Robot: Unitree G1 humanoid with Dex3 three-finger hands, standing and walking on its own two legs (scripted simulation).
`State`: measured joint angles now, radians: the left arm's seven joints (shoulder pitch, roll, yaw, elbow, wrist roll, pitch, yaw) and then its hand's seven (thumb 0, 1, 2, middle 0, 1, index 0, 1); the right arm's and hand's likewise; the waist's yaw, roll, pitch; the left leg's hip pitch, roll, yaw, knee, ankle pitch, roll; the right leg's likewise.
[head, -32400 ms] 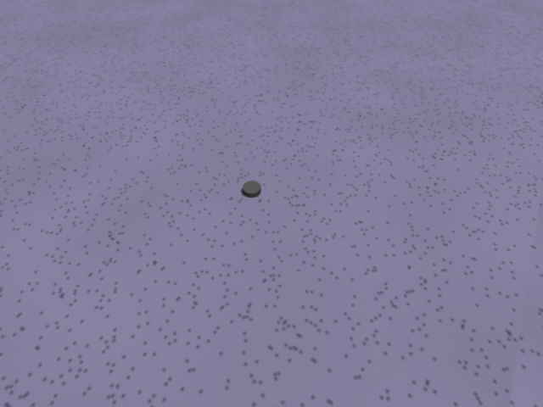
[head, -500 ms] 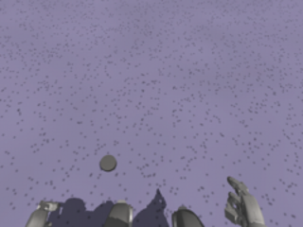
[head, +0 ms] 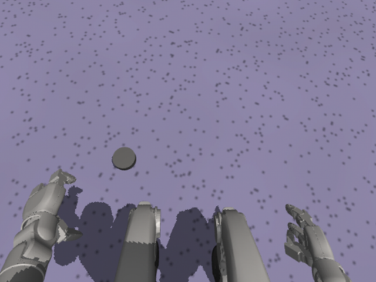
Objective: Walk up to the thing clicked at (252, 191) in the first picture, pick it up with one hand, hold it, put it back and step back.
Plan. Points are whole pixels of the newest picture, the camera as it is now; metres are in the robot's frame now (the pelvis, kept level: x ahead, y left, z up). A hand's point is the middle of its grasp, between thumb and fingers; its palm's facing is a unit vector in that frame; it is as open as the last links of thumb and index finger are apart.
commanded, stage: rise first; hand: left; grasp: from above
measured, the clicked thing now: (124, 158) +0.51 +0.26 -0.52
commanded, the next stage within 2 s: none
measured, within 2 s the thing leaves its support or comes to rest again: neither
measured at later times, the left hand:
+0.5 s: hand (91, 178) +0.37 +0.30 -0.29, palm faces -0.45 -0.11 -0.88, open 14.2 cm
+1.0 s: hand (101, 167) +0.43 +0.30 -0.36, palm faces -0.45 -0.03 -0.89, open 14.2 cm
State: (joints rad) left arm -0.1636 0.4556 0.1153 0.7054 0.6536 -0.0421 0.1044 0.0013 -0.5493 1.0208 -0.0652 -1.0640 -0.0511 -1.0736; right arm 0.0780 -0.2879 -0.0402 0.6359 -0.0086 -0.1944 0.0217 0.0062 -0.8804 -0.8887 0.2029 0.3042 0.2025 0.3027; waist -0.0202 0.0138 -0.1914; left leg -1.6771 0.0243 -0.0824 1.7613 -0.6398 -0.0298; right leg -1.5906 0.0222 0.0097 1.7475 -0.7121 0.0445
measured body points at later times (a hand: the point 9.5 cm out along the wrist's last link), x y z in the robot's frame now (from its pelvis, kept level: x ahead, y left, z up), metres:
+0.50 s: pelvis -0.04 +0.00 -0.15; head +0.17 +0.04 +0.24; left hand +0.39 +0.31 -0.24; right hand +0.02 -0.28 -0.27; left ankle +0.06 +0.13 -0.50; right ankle +0.04 -0.14 -0.50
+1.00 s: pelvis -0.04 +0.01 -0.20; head +0.20 +0.07 +0.18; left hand +0.45 +0.30 -0.31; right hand +0.02 -0.27 -0.30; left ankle +0.06 +0.13 -0.50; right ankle +0.04 -0.14 -0.50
